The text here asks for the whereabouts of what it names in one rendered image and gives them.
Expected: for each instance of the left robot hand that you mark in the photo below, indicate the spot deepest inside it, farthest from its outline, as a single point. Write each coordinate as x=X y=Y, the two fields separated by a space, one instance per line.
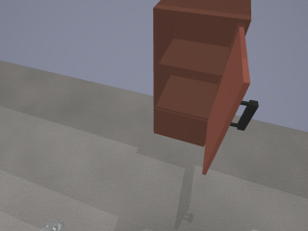
x=54 y=226

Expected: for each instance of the cupboard door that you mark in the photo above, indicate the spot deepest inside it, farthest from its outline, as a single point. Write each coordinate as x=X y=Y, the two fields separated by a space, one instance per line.
x=232 y=89

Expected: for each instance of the handle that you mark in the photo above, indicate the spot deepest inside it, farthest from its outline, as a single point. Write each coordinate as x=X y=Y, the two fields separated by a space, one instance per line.
x=249 y=111

